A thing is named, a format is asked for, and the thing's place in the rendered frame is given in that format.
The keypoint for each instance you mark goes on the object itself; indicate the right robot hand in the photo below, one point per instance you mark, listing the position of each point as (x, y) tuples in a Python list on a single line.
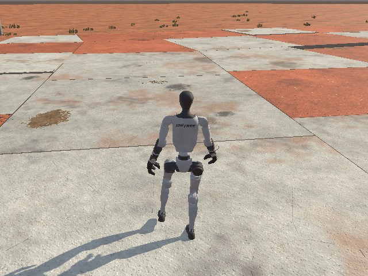
[(213, 158)]

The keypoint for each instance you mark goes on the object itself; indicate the right robot upper arm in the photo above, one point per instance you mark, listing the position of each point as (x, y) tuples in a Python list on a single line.
[(205, 130)]

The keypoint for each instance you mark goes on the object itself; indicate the robot right forearm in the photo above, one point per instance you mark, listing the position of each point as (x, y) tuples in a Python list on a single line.
[(211, 149)]

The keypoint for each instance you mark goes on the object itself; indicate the robot left forearm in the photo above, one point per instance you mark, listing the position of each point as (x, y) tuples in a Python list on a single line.
[(155, 153)]

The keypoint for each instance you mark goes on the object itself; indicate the left robot hand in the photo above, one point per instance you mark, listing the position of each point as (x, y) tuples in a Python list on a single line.
[(150, 166)]

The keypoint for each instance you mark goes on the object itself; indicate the robot head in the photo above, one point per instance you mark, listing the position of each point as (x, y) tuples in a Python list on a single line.
[(186, 100)]

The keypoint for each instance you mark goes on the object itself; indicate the left robot upper arm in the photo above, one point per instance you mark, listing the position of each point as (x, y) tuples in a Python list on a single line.
[(164, 130)]

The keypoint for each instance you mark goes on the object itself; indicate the robot right shin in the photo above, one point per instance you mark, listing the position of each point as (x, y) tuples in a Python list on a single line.
[(192, 214)]

